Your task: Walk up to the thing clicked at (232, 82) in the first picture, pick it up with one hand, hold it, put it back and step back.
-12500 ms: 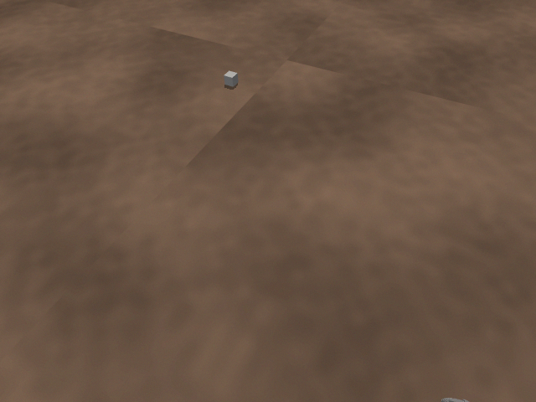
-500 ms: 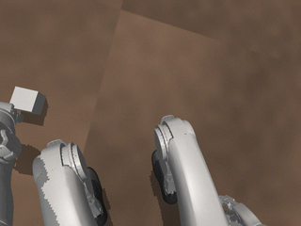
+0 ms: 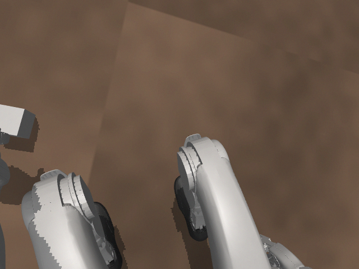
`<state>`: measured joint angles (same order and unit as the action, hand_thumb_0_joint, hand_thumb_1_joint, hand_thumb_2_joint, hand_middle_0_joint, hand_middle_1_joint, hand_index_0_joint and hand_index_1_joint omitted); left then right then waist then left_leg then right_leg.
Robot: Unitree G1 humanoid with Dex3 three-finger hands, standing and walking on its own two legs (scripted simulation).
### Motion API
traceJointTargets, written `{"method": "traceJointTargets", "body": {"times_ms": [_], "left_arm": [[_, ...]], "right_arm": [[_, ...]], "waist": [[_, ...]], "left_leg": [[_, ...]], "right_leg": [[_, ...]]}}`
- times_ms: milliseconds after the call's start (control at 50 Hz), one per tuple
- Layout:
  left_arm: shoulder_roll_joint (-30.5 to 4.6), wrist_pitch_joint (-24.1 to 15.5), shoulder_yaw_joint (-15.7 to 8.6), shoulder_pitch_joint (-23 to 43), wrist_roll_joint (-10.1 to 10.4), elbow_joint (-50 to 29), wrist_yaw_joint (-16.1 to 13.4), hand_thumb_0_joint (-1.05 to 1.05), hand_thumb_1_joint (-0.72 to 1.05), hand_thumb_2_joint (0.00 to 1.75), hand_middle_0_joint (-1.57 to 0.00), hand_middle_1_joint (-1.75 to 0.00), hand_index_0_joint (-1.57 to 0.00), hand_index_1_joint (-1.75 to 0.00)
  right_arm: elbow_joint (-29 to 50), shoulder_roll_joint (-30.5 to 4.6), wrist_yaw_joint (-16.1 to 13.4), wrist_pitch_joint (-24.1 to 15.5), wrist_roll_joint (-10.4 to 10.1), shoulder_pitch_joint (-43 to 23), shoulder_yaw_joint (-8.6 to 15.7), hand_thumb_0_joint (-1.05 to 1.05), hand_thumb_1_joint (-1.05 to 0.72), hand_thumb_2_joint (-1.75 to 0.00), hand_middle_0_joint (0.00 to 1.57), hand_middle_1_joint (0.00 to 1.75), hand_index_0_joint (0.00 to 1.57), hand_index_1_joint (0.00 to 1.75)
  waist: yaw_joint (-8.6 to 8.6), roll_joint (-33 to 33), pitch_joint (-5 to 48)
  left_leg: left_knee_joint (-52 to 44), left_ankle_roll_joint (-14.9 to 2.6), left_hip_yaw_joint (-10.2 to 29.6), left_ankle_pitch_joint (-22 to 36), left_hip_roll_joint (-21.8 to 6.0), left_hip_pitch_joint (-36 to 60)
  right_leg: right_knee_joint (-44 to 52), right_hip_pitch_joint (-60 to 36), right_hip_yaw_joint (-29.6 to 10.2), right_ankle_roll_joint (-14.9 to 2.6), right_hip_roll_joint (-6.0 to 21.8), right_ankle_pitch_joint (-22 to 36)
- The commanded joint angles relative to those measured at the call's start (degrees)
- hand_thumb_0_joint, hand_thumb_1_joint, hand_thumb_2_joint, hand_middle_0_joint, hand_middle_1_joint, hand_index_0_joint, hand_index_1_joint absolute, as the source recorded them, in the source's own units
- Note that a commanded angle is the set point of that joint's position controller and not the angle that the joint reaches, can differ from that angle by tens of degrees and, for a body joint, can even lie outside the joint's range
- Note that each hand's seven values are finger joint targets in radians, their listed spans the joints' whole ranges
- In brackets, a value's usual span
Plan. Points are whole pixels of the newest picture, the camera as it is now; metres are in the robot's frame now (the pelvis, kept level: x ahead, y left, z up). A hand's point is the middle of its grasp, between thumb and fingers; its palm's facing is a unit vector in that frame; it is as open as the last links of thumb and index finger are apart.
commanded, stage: rise first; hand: left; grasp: from above
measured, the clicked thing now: (12, 122) +0.47 +0.33 -0.29
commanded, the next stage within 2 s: approach in 1.64 s
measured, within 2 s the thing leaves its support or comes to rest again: neither
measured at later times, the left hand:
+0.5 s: hand out of the picture +0.43 +0.36 -0.17, palm faces -0.07 -0.42 -0.91, open 14.0 cm
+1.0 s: hand out of the picture +0.44 +0.37 -0.17, palm faces -0.07 -0.42 -0.91, open 13.8 cm
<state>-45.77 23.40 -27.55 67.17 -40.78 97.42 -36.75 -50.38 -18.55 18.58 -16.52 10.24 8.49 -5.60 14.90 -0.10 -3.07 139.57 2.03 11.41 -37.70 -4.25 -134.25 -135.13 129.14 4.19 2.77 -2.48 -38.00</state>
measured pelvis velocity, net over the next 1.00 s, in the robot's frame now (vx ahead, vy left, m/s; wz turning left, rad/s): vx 0.00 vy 0.00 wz -0.04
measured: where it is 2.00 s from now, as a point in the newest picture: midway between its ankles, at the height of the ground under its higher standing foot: (153, 233)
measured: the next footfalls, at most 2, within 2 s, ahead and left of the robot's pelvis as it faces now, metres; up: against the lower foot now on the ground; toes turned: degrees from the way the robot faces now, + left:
none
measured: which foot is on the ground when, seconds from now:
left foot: down 0.00-1.00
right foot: down 0.00-1.00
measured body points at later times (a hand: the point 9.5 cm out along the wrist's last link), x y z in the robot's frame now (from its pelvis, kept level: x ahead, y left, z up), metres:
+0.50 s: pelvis +0.00 +0.00 +0.00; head +0.26 +0.07 +0.36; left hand +0.44 +0.38 -0.12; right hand +0.01 -0.26 -0.09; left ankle +0.08 +0.14 -0.29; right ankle +0.11 -0.12 -0.29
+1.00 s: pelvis +0.00 +0.00 +0.00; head +0.27 +0.07 +0.36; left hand +0.44 +0.38 -0.12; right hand +0.00 -0.25 -0.08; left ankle +0.08 +0.14 -0.29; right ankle +0.11 -0.12 -0.29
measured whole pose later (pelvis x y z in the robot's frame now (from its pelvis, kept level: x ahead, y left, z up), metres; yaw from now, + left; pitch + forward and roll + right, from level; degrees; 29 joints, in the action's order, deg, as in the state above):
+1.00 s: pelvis +0.00 +0.00 +0.00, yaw -2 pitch +30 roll -10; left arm -52.7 24.9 -25.4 69.8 -41.2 97.7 -36.8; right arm -47.6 -19.7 19.3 -18.0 9.6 9.6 -9.7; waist 18.0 -2.0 -5.9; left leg 140.1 1.7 13.4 -38.3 -4.3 -133.5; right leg -133.7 127.2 6.0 3.3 -3.0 -37.8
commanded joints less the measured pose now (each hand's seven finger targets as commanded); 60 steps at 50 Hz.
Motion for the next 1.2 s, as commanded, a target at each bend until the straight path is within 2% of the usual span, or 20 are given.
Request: {"method": "traceJointTargets", "body": {"times_ms": [0,100,120,240,260,340,360,400,520,580,640,660,760,820,860,880,960,1020,1120,1180], "left_arm": [[-15.91,-0.33,2.47,15.64,-1.93,-6.11,-2.32,0.00,-0.54,0.99,-0.10,-1.02,-0.10,-1.03],[-16.46,-0.36,2.39,15.31,-1.63,-6.35,-2.02,0.00,-0.53,0.98,-0.09,-1.03,-0.09,-1.03],[-17.04,-0.37,2.64,15.80,-1.76,-7.09,-2.12,0.00,-0.61,1.06,-0.12,-0.96,-0.05,-1.03],[-17.14,0.14,2.87,16.03,-1.36,-5.94,-2.34,0.00,-0.55,1.00,-0.11,-1.00,-0.09,-1.02],[-18.27,0.03,1.96,16.69,-1.48,-6.65,-2.58,0.00,-0.56,1.01,-0.11,-0.99,-0.09,-1.02],[-19.02,0.14,2.62,17.57,-1.94,-6.76,-2.95,0.00,-0.55,1.00,-0.11,-0.99,-0.09,-1.02],[-18.31,0.48,3.77,17.29,-2.05,-6.41,-2.67,0.00,-0.56,1.01,-0.12,-0.97,-0.09,-1.01],[-17.84,0.46,3.91,17.61,-1.84,-6.48,-2.67,0.00,-0.55,1.00,-0.12,-0.98,-0.10,-1.01],[-19.98,0.42,2.97,18.49,-1.51,-6.31,-3.03,0.00,-0.53,0.99,-0.15,-0.95,-0.12,-0.98],[-20.07,0.43,4.46,19.70,-1.94,-5.33,-2.76,0.00,-0.52,0.98,-0.16,-0.96,-0.13,-0.99],[-21.06,0.78,4.39,18.83,-1.96,-5.21,-2.55,0.00,-0.52,0.98,-0.15,-0.95,-0.12,-0.98],[-21.03,0.82,4.73,19.12,-2.10,-5.75,-2.48,0.00,-0.52,0.97,-0.15,-0.95,-0.13,-0.98],[-20.97,1.01,3.62,16.46,-1.83,-4.91,-2.54,0.00,-0.50,0.96,-0.16,-0.93,-0.14,-0.96],[-20.15,1.30,5.46,18.54,-1.56,-5.68,-1.98,0.00,-0.51,0.98,-0.16,-0.94,-0.13,-0.97],[-21.78,0.86,4.43,19.46,-1.44,-7.05,-2.34,0.00,-0.50,0.97,-0.18,-0.93,-0.15,-0.96],[-22.02,0.93,4.02,17.90,-1.65,-6.79,-2.44,0.00,-0.50,0.96,-0.16,-0.93,-0.14,-0.96],[-22.22,1.28,4.13,16.85,-2.00,-7.14,-2.15,0.00,-0.49,0.95,-0.18,-0.92,-0.15,-0.95],[-20.29,1.25,5.63,17.46,-1.73,-5.56,-1.85,0.00,-0.48,0.94,-0.18,-0.94,-0.15,-0.96],[-22.04,0.96,4.10,16.49,-2.02,-6.87,-2.14,0.00,-0.47,0.93,-0.19,-0.91,-0.17,-0.94],[-21.98,0.70,4.62,18.42,-1.73,-7.03,-1.97,0.00,-0.46,0.92,-0.19,-0.93,-0.17,-0.95]], "right_arm": [[-0.91,-15.10,0.00,-0.38,-0.21,13.51,3.16,0.00,-0.91,-0.90,0.20,0.30,0.20,0.30],[-0.76,-15.83,0.08,-0.79,-0.53,13.91,3.08,0.00,-0.91,-0.90,0.20,0.30,0.20,0.30],[-0.70,-15.87,0.12,-0.82,-0.39,13.62,2.91,0.00,-0.91,-0.90,0.20,0.30,0.20,0.30],[0.10,-16.11,0.32,-0.88,-0.43,13.91,2.26,0.00,-0.91,-0.90,0.20,0.30,0.20,0.30],[-0.20,-16.27,0.30,-0.96,-0.57,14.48,2.25,0.00,-0.91,-0.90,0.20,0.30,0.20,0.30],[-0.17,-16.66,0.32,-1.18,-0.50,13.69,2.14,0.00,-0.91,-0.90,0.20,0.30,0.20,0.30],[-0.20,-16.51,0.30,-1.14,-0.39,13.57,2.01,0.00,-0.91,-0.90,0.20,0.30,0.20,0.30],[0.17,-16.54,0.47,-1.23,-0.40,14.16,1.64,0.00,-0.91,-0.90,0.20,0.30,0.20,0.30],[-0.11,-16.95,0.71,-1.20,-0.58,14.91,1.10,0.00,-0.91,-0.90,0.20,0.30,0.20,0.30],[0.48,-17.03,0.56,-1.37,-0.38,14.09,0.55,0.00,-0.91,-0.90,0.20,0.30,0.20,0.30],[0.91,-17.55,0.55,-1.49,-0.73,13.65,0.44,0.00,-0.91,-0.90,0.20,0.30,0.20,0.30],[0.97,-17.35,0.51,-1.46,-0.58,14.10,0.22,0.00,-0.91,-0.90,0.20,0.30,0.20,0.30],[1.05,-17.33,0.61,-1.44,-1.08,14.63,0.28,0.00,-0.91,-0.90,0.20,0.30,0.20,0.30],[1.78,-17.36,0.59,-1.50,-0.96,14.17,-0.01,0.00,-0.91,-0.90,0.20,0.30,0.20,0.30],[1.20,-17.41,0.55,-1.51,-0.97,15.08,-0.20,0.00,-0.91,-0.90,0.20,0.30,0.20,0.30],[1.28,-17.82,0.65,-1.56,-1.09,14.83,0.02,0.00,-0.91,-0.90,0.20,0.30,0.20,0.30],[1.39,-17.71,0.61,-1.65,-1.32,14.59,0.12,0.00,-0.91,-0.90,0.20,0.30,0.20,0.30],[1.73,-17.57,0.40,-1.83,-1.26,14.21,0.09,0.00,-0.91,-0.90,0.20,0.30,0.20,0.30],[0.36,-17.19,0.34,-2.02,-1.19,15.77,0.03,0.00,-0.91,-0.90,0.20,0.30,0.20,0.30],[0.27,-17.37,0.32,-1.98,-0.84,16.00,-0.06,0.00,-0.91,-0.90,0.20,0.30,0.20,0.30]], "waist": [[1.22,16.91,39.26],[1.77,16.91,37.78],[1.76,17.60,37.89],[2.13,16.93,38.89],[2.14,17.42,39.41],[2.25,19.29,37.98],[2.68,19.21,37.34],[3.46,19.27,37.49],[3.47,19.71,37.56],[4.33,20.45,36.42],[3.79,20.10,36.81],[4.67,19.37,36.48],[3.43,20.98,37.08],[4.77,19.78,35.56],[4.73,20.29,36.52],[3.84,20.59,36.91],[3.48,21.43,37.00],[4.34,21.07,34.40],[3.56,21.08,36.54],[4.61,21.03,35.94]], "left_leg": [[-12.27,-2.72,-7.21,7.58,0.59,27.29],[-12.81,-2.63,-6.43,7.05,0.54,27.65],[-12.53,-2.78,-6.61,6.94,0.58,27.47],[-11.61,-2.82,-6.89,8.54,0.47,26.92],[-11.44,-2.78,-6.79,8.81,0.40,27.31],[-12.37,-2.55,-6.31,8.20,0.32,28.50],[-12.10,-2.60,-6.28,8.10,0.38,28.97],[-12.18,-2.47,-6.16,8.80,0.19,29.56],[-12.46,-2.39,-5.79,8.95,0.02,29.02],[-12.59,-2.38,-5.91,8.17,0.11,28.71],[-12.45,-2.55,-5.78,7.98,0.07,28.84],[-12.04,-2.65,-5.54,8.25,0.21,28.91],[-12.95,-2.11,-5.30,9.40,-0.07,30.82],[-12.61,-2.45,-5.26,8.57,0.04,29.29],[-12.56,-2.43,-5.28,9.43,-0.07,29.27],[-12.87,-2.30,-5.21,9.52,-0.11,29.87],[-13.04,-2.24,-5.28,8.89,-0.13,30.22],[-13.73,-2.33,-5.27,6.58,-0.07,29.07],[-13.25,-2.18,-5.42,8.94,-0.11,29.95],[-13.42,-2.19,-5.39,9.23,-0.18,29.74]], "right_leg": [[14.86,-19.75,6.41,-3.55,-1.68,9.90],[14.70,-18.65,7.02,-3.68,-1.66,9.35],[14.86,-18.86,6.90,-3.65,-1.72,9.22],[15.14,-21.31,6.53,-3.33,-2.02,11.27],[15.10,-21.35,6.68,-3.36,-1.98,11.53],[14.53,-19.88,7.34,-3.66,-1.86,10.93],[14.56,-19.26,7.44,-3.61,-1.89,10.88],[14.67,-20.14,7.40,-3.65,-1.99,11.67],[14.70,-21.20,7.77,-3.62,-2.01,12.01],[14.90,-20.87,7.55,-3.70,-2.10,11.52],[15.20,-20.86,7.67,-3.66,-2.28,11.01],[15.22,-20.55,7.73,-3.51,-2.16,11.44],[14.81,-21.01,8.17,-3.80,-2.18,12.46],[15.07,-20.31,8.08,-3.61,-2.35,12.00],[15.08,-21.86,8.03,-3.48,-2.28,12.95],[14.78,-21.66,8.21,-3.66,-2.22,12.67],[15.05,-21.24,8.24,-3.67,-2.29,12.03],[15.62,-20.19,8.17,-3.79,-2.54,10.03],[15.36,-21.89,8.10,-3.67,-2.25,12.14],[15.41,-22.07,8.03,-3.63,-2.25,12.67]]}}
